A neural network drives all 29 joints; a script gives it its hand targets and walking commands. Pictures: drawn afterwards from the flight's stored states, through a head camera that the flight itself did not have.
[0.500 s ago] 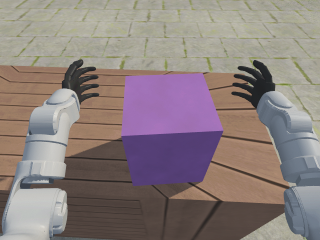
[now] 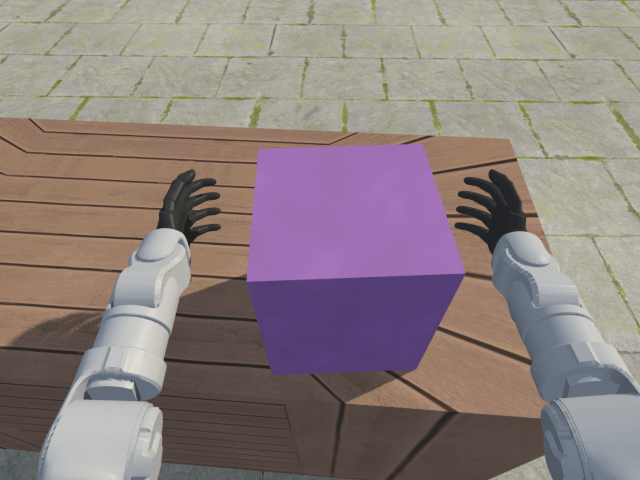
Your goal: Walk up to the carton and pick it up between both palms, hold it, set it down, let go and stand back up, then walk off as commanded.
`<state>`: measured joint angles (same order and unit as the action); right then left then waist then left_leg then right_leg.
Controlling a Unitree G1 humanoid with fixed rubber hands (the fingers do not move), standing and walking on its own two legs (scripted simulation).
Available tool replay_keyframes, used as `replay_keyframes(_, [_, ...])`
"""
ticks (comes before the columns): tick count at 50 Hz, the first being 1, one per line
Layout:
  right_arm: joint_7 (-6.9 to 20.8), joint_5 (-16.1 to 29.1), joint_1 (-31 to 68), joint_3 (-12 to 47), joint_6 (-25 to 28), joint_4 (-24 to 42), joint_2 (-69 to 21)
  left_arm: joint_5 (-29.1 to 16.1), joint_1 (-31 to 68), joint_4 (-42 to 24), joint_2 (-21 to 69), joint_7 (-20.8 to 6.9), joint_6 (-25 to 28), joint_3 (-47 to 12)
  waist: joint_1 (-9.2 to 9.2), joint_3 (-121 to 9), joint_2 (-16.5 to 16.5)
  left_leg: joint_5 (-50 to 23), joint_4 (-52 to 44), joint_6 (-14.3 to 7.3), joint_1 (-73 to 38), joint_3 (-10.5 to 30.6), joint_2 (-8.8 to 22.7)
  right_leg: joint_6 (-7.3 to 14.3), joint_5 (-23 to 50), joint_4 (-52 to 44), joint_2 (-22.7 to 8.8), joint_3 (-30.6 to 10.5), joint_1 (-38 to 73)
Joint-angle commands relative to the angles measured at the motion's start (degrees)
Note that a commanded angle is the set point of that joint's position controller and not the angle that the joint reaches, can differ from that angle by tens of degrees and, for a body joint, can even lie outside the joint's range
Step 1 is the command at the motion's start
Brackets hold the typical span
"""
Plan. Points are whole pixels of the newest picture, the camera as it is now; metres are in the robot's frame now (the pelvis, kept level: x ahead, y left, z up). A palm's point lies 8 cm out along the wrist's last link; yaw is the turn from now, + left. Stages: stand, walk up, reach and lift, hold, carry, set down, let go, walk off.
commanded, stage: reach and lift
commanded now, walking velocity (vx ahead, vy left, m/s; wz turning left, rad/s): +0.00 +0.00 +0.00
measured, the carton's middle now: (342, 266) +0.41 +0.03 +0.03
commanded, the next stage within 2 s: none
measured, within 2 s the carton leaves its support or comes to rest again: neither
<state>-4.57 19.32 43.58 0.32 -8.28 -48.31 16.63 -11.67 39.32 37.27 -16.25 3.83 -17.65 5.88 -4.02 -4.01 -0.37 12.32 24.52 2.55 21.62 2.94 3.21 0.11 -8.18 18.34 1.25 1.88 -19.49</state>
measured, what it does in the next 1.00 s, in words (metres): stands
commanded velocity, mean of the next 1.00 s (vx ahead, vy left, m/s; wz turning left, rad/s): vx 0.00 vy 0.00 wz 0.00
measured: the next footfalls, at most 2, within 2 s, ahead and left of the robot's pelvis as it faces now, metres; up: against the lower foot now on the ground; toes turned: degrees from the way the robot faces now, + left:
none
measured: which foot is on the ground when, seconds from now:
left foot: down 0.00-1.00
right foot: down 0.00-1.00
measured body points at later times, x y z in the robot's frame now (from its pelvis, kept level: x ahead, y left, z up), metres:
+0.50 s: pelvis +0.00 +0.00 -0.01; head +0.06 +0.00 +0.44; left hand +0.41 +0.23 +0.04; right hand +0.45 -0.15 +0.05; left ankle -0.01 +0.14 -0.74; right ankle +0.00 -0.12 -0.74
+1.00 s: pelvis -0.02 +0.00 -0.02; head +0.04 +0.01 +0.43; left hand +0.41 +0.19 +0.04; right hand +0.43 -0.12 +0.04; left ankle -0.01 +0.14 -0.74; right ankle +0.00 -0.12 -0.74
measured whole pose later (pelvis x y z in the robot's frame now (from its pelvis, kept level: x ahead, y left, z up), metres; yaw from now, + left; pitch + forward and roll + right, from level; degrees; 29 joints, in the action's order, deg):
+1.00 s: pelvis -0.02 +0.00 -0.02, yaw +0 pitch +19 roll -2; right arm -6.2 7.7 50.0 -5.8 8.4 -68.5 6.7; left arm -9.2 49.3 69.5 -6.2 8.0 11.8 5.3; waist -4.4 -13.2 -0.2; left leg 13.1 33.2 2.5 39.4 2.7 3.0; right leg 0.0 -9.7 28.2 1.0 1.8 -37.8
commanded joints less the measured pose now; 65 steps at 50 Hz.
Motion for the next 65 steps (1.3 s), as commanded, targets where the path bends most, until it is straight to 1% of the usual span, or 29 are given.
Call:
replay_keyframes(1, [-0.3, -2.0, 32.7, -3.4, 7.4, 15.6, 11.4, 0.0, 31.2, -16.9, -10.3, 0.4, 8.6, 1.7, -0.23, -43.9, -1.4, -33.4, 1.5, 3.1, -11.3, -5.0, -4.5, -0.7, 24.9, 4.5, 3.1, 0.7, 21.5])
replay_keyframes(3, [-0.6, -2.6, 33.5, -4.8, 10.0, 17.9, 12.4, -1.0, 31.7, -18.5, -9.8, 0.9, 11.6, 0.4, 0.84, -47.5, -2.0, -37.1, 3.1, 4.3, -13.7, -4.9, -4.5, -0.9, 26.4, 4.6, 3.6, 1.4, 18.7])
replay_keyframes(4, [-0.3, -2.7, 32.0, -4.1, 10.6, 16.9, 11.0, -0.3, 30.8, -18.5, -9.9, 0.9, 12.9, 0.7, -0.27, -48.3, -2.7, -38.0, 3.8, 4.3, -13.9, -4.7, -4.3, -1.0, 27.6, 5.4, 3.0, 0.8, 19.1])
replay_keyframes(7, [-0.8, -4.6, 27.8, -5.0, 13.3, 13.5, 9.7, 0.9, 26.1, -11.8, -8.4, 0.0, 16.0, 0.9, 1.29, -49.0, -1.9, -39.1, 4.3, 4.1, -12.4, -5.3, -4.4, -1.5, 31.4, 5.9, 2.8, 0.9, 19.5])
replay_keyframes(13, [-0.9, -3.8, 30.3, -0.2, 18.6, 3.1, 8.3, 1.6, 26.4, 3.9, -7.9, -0.9, 24.0, 1.9, -1.83, -44.4, 2.0, -33.9, 4.2, 3.2, -2.9, -6.1, -4.5, -2.0, 31.3, 7.9, 1.8, -0.4, 21.6])
replay_keyframes(17, [-0.8, -2.3, 33.3, 0.1, 20.9, 5.1, 8.3, -0.8, 30.6, 1.4, -7.4, -0.4, 28.4, -0.1, -1.1, -51.4, 2.2, -33.4, 5.2, 3.4, -1.5, -5.9, -4.1, -2.6, 30.7, 9.5, 1.6, -0.3, 19.2])
replay_keyframes(19, [-1.1, -1.9, 32.4, 1.1, 20.9, 1.0, 8.2, 0.8, 30.1, 4.1, -7.1, -0.6, 28.0, 0.8, -1.09, -50.4, 0.9, -36.4, 6.3, 3.8, -3.7, -6.0, -4.4, -2.4, 34.0, 9.3, 1.3, -1.3, 19.6])
replay_keyframes(20, [-1.0, -2.4, 34.7, 0.7, 19.9, -2.3, 8.8, 1.2, 31.9, 10.3, -8.1, -1.0, 27.4, 1.5, -1.74, -45.5, 2.5, -31.7, 5.1, 2.9, -0.6, -6.3, -4.3, -3.0, 30.6, 9.4, 1.0, -0.9, 18.5])
replay_keyframes(21, [-1.3, -2.0, 34.1, 0.6, 20.3, 0.2, 8.4, -0.3, 31.6, 8.4, -7.8, -0.7, 28.2, 0.3, -0.79, -47.4, 3.1, -29.8, 4.8, 2.7, -0.5, -6.1, -4.2, -2.9, 29.3, 10.1, 1.0, -0.9, 19.3])
replay_keyframes(29, [-0.3, 0.1, 35.3, 1.8, 19.9, -3.5, 8.0, -2.5, 36.0, 8.6, -5.1, 0.5, 30.2, -3.5, -1.68, -48.9, -1.0, -30.5, 6.4, 3.9, -5.5, -5.7, -3.4, -1.4, 19.5, 9.0, 1.5, 0.7, 7.9])
replay_keyframes(32, [0.8, 0.2, 34.8, 2.7, 18.4, -9.7, 6.2, -1.3, 35.8, 15.9, -4.3, 0.4, 30.0, -3.0, -2.09, -41.6, -1.2, -28.5, 6.7, 3.3, -4.1, -6.1, -3.8, -1.1, 16.7, 8.7, 0.9, 0.1, 6.2])
replay_keyframes(34, [0.6, -0.5, 35.6, 2.6, 19.7, -5.0, 4.4, -2.9, 35.7, 14.7, -2.1, 0.5, 30.8, -4.3, -2.7, -46.8, -0.6, -27.7, 7.1, 3.2, -3.7, -5.8, -3.3, -1.3, 16.3, 9.0, 0.7, 0.4, 6.4])
replay_keyframes(35, [0.6, -1.8, 35.3, 0.9, 19.4, -7.6, 4.9, -2.1, 36.8, 13.2, -1.7, 0.9, 31.1, -4.4, -0.91, -47.4, -1.7, -27.3, 7.2, 3.7, -4.5, -5.1, -3.2, -0.8, 15.6, 9.3, 1.0, 0.7, 4.4])
replay_keyframes(37, [0.2, -4.4, 36.8, -0.5, 19.5, -7.4, 4.5, -1.0, 37.9, 15.3, -1.7, 1.0, 30.9, -2.3, -0.86, -47.6, 1.7, -29.0, 8.5, 3.4, -3.7, -5.8, -3.3, -1.0, 18.2, 8.9, 1.4, 0.4, 6.0])
replay_keyframes(38, [-0.1, -5.3, 38.2, -1.2, 20.0, -4.8, 3.1, -1.5, 39.1, 16.6, -0.4, 0.6, 31.4, -3.7, 0.25, -46.8, 0.6, -26.6, 7.4, 3.0, -1.8, -5.5, -3.4, -1.2, 18.1, 9.2, 1.0, 0.6, 7.2])
replay_keyframes(39, [-0.2, -4.9, 38.2, -0.5, 20.1, -4.2, 1.7, -1.2, 40.5, 16.4, -1.9, 1.1, 32.8, -2.2, -1.67, -50.4, 1.9, -22.8, 7.5, 2.6, 0.5, -5.7, -3.5, -1.6, 15.4, 10.4, 0.4, 0.1, 8.0])
replay_keyframes(40, [-0.3, -6.2, 37.6, -2.1, 20.5, -5.3, 0.8, 0.1, 39.8, 15.7, 0.5, 1.5, 33.4, -3.2, -0.63, -50.5, 0.0, -23.9, 7.4, 3.0, 0.1, -5.3, -3.5, -1.2, 15.8, 10.7, 0.7, 0.6, 6.9])
replay_keyframes(41, [-0.2, -6.8, 38.3, -1.5, 20.4, -4.9, -0.5, 0.7, 40.0, 19.1, 0.5, 1.9, 33.1, -1.2, -2.73, -48.8, 1.6, -23.4, 7.9, 2.8, 0.3, -5.7, -3.3, -1.1, 14.6, 10.2, 0.7, -0.1, 6.4])
replay_keyframes(42, [0.0, -7.6, 38.8, -2.3, 19.4, -8.3, 0.0, 1.9, 40.6, 20.9, 0.3, 2.1, 32.8, -0.7, -2.71, -45.7, 0.6, -21.8, 7.0, 2.7, 0.8, -5.6, -3.3, -0.8, 12.8, 10.1, 0.4, -0.1, 6.4])
replay_keyframes(44, [-1.2, -9.9, 37.4, -5.2, 21.0, -6.0, -1.2, 2.4, 41.2, 16.1, 2.1, 3.0, 34.0, -1.3, -0.58, -53.0, -1.1, -23.2, 7.2, 3.4, -0.2, -5.5, -3.3, -0.6, 15.2, 10.7, 0.8, 0.6, 6.8])
replay_keyframes(46, [-1.9, -12.5, 38.0, -7.0, 21.3, -6.3, 0.8, 3.5, 41.4, 18.4, 2.3, 3.0, 33.5, -0.5, 0.68, -50.8, -0.1, -25.8, 8.3, 4.1, -0.7, -5.5, -3.3, -0.9, 18.3, 11.1, 1.3, 1.1, 7.2])
replay_keyframes(50, [-2.0, -12.7, 38.4, -7.1, 20.7, -5.8, -3.3, 4.3, 43.1, 16.5, 4.5, 4.1, 34.1, -0.5, -0.58, -53.0, -1.0, -25.4, 8.2, 3.7, -1.2, -6.1, -3.4, -1.1, 18.3, 11.0, 0.9, 0.2, 8.5])
replay_keyframes(52, [-2.5, -12.2, 38.6, -5.5, 19.8, -6.2, -3.6, 4.5, 41.5, 20.6, 3.7, 3.6, 33.5, 0.9, -1.7, -49.1, 1.8, -21.0, 7.1, 2.4, 3.5, -6.5, -3.5, -1.5, 17.4, 11.3, 0.3, -0.5, 12.6])
replay_keyframes(57, [-2.5, -11.9, 40.9, -6.0, 19.7, -5.8, -4.4, 2.9, 43.7, 21.0, 5.4, 3.7, 33.9, -1.0, 0.34, -49.4, 1.8, -22.4, 7.8, 2.8, 1.2, -6.0, -3.0, -1.1, 16.3, 11.3, 1.1, 0.5, 8.7])
replay_keyframes(59, [-2.7, -12.3, 38.7, -6.6, 19.8, -7.0, -5.4, 4.5, 43.6, 20.9, 5.0, 3.7, 34.4, 0.0, -0.5, -48.4, -0.9, -22.4, 8.0, 3.0, 1.5, -5.8, -3.4, -1.0, 16.0, 11.5, 0.3, 0.0, 9.9])
replay_keyframes(61, [-2.1, -11.7, 40.5, -6.1, 19.1, -7.3, -5.6, 4.9, 43.8, 22.5, 5.0, 3.9, 34.2, 0.0, -1.05, -46.3, 0.5, -18.7, 7.1, 2.5, 2.7, -6.1, -3.5, -1.2, 12.5, 11.3, 0.4, 0.2, 8.8])
replay_keyframes(63, [-2.3, -12.1, 41.5, -4.9, 19.7, -3.6, -6.0, 4.3, 42.7, 21.2, 5.7, 3.8, 34.9, 0.5, -1.78, -50.2, 2.1, -23.4, 7.9, 2.7, 2.8, -6.1, -3.3, -1.0, 17.4, 12.0, 0.7, -0.2, 11.9])
replay_keyframes(64, [-2.7, -13.6, 40.5, -7.4, 19.9, -5.2, -6.2, 4.2, 44.0, 20.4, 6.4, 3.8, 35.0, -0.3, 0.12, -51.1, 0.8, -22.8, 7.9, 2.9, 2.5, -5.8, -3.4, -1.3, 17.9, 12.1, 0.5, 0.1, 10.8])
replay_keyframes(65, [-2.4, -13.0, 41.8, -6.2, 20.0, -3.6, -7.2, 3.8, 45.6, 19.5, 6.5, 4.1, 35.2, -0.8, -0.17, -52.6, 1.1, -24.0, 7.8, 2.8, 0.8, -5.6, -3.4, -0.9, 17.0, 11.8, 1.1, 0.6, 8.4])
